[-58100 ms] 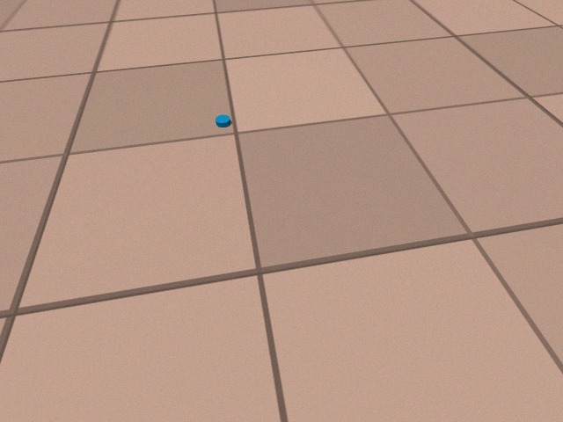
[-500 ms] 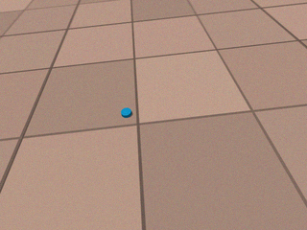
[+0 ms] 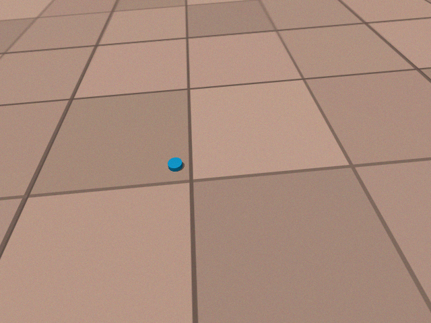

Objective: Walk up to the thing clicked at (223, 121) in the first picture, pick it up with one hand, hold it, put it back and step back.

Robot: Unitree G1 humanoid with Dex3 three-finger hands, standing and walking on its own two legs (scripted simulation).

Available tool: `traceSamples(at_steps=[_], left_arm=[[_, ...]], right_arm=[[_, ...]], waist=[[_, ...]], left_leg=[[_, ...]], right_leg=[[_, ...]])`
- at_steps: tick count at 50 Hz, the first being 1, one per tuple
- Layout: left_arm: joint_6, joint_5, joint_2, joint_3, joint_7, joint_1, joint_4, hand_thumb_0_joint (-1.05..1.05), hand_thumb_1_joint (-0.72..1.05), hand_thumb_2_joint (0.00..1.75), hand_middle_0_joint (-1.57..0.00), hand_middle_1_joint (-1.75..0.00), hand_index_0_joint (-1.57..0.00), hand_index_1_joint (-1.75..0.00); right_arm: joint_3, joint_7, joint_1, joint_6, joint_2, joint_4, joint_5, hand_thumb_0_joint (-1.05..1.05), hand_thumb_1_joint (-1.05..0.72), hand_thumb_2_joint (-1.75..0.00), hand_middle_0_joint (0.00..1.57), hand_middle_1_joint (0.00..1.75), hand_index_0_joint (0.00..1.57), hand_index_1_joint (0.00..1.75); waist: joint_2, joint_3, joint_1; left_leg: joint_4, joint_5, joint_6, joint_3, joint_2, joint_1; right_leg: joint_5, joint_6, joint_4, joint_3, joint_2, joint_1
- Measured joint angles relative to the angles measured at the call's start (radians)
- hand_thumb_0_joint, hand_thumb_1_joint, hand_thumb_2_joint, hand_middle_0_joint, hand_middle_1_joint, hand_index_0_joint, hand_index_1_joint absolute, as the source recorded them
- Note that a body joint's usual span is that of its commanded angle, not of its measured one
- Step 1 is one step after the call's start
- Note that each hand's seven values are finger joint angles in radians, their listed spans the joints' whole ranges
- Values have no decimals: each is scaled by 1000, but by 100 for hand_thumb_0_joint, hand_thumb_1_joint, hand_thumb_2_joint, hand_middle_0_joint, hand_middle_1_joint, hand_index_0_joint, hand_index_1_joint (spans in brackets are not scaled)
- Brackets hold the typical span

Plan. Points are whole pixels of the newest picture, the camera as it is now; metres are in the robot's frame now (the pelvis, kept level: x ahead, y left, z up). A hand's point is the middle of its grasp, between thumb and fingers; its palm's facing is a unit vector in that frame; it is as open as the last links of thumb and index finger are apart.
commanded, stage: step back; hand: left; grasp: from above
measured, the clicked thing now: (175, 164) +1.11 +0.34 -0.75
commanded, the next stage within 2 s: stand in 0.40 s
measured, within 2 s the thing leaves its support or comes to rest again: neither
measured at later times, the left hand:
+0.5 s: hand out of the picture +0.14 +0.29 -0.15, palm faces +0.01 -0.94 -0.34, open 7.4 cm
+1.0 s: hand out of the picture +0.11 +0.29 -0.14, palm faces -0.01 -0.94 -0.34, open 7.4 cm
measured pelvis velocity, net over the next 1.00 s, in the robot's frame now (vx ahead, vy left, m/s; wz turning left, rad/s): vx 0.04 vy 0.03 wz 0.01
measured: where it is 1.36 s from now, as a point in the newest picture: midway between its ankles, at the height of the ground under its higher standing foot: outside the picture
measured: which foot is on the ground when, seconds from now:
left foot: up 0.00-0.20, down 0.22-1.00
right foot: down 0.00-1.00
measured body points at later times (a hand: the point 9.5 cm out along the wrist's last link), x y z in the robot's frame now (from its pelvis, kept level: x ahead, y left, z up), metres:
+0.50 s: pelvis +0.05 +0.04 +0.00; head +0.08 +0.05 +0.45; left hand +0.14 +0.34 -0.13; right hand +0.17 -0.25 -0.12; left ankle +0.08 +0.16 -0.73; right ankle +0.03 -0.10 -0.73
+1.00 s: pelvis +0.04 +0.03 +0.02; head +0.05 +0.03 +0.47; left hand +0.11 +0.34 -0.12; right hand +0.13 -0.27 -0.12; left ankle +0.08 +0.16 -0.73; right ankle +0.03 -0.10 -0.73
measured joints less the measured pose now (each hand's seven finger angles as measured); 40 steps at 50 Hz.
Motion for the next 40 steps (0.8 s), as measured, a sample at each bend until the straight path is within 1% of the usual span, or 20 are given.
traceSamples(at_steps=[2,4,8,10,11,12,13,14,16,18,20,25,29,40], left_arm=[[-7,-5,-12,-6,2,-1,-5,0,90,89,-20,-30,-21,-30],[-11,-9,-17,-12,3,-2,-4,0,90,89,-21,-30,-21,-30],[3,-14,-6,-19,6,-14,0,0,90,89,-21,-30,-21,-30],[12,-20,4,-22,9,-24,-3,0,90,89,-21,-30,-21,-30],[17,-23,9,-23,11,-29,-5,0,90,89,-21,-30,-21,-30],[22,-26,17,-24,13,-38,-5,0,90,89,-21,-30,-21,-30],[29,-30,24,-24,16,-47,-3,0,90,89,-21,-30,-21,-30],[34,-36,27,-26,19,-53,-3,0,90,89,-20,-30,-21,-30],[41,-42,31,-30,22,-64,5,0,90,90,-20,-30,-21,-30],[41,-40,31,-35,23,-75,19,0,90,90,-20,-30,-21,-30],[36,-39,30,-38,22,-81,29,0,90,90,-20,-30,-21,-30],[34,-44,15,-59,15,-100,74,0,90,90,-20,-30,-21,-30],[29,-41,3,-71,11,-110,102,0,90,90,-20,-30,-21,-30],[23,-36,3,-69,8,-121,148,0,90,90,-20,-30,-21,-30]], right_arm=[[0,1,-6,-9,-8,2,1,1,-91,-90,20,29,20,30],[-1,1,-14,-12,-14,3,-1,1,-91,-90,20,29,20,30],[2,0,-32,-11,-10,11,-2,1,-91,-90,20,29,20,30],[4,-2,-43,-11,-4,18,-3,1,-91,-90,20,29,20,30],[5,-5,-49,-13,-1,22,-3,1,-91,-90,20,29,20,30],[4,-8,-61,-15,9,29,-4,1,-91,-90,20,29,20,30],[6,-11,-73,-15,20,33,-6,1,-91,-90,20,29,20,30],[10,-12,-82,-16,28,34,-6,1,-91,-90,20,29,20,30],[20,-9,-102,-16,39,36,-1,1,-91,-90,20,29,20,30],[27,-9,-128,-12,47,42,1,1,-91,-90,20,30,20,30],[33,-10,-151,-12,53,45,6,1,-91,-90,20,30,20,30],[50,-4,-183,-32,56,57,13,1,-91,-90,20,30,20,30],[55,-1,-206,-35,53,69,18,0,-91,-90,20,30,20,30],[52,3,-206,-29,44,112,19,0,-91,-90,20,30,20,30]], waist=[[6,8,7],[12,15,12],[5,30,7],[-4,37,4],[-8,41,1],[-27,52,0],[-47,60,4],[-57,59,8],[-58,53,7],[-51,50,5],[-48,42,2],[-44,22,-1],[-34,13,-3],[-29,8,-10]], left_leg=[[6,31,-2,-6,3,-31],[-23,58,-8,-10,17,-49],[-168,108,-16,22,54,-29],[-255,172,-13,51,62,4],[-302,239,-13,60,60,25],[-309,265,-18,68,48,33],[-306,258,-20,79,39,37],[-299,245,-19,87,37,34],[-279,222,-15,90,47,24],[-271,211,-15,87,62,24],[-278,209,-15,86,68,29],[-353,236,-10,93,57,85],[-411,262,-9,97,52,126],[-520,327,-13,100,50,184]], right_leg=[[9,11,-30,-3,-5,22],[7,16,-41,-3,-7,32],[-25,26,-18,-14,-19,36],[-54,35,20,-19,-27,26],[-72,40,45,-21,-32,19],[-89,47,70,-15,-45,14],[-98,52,85,-4,-57,10],[-99,52,91,7,-58,4],[-101,48,71,22,-42,10],[-83,64,37,21,-27,27],[-71,67,10,20,-21,41],[-42,75,-68,23,-31,97],[-14,79,-127,25,-35,138],[45,78,-225,26,-35,188]])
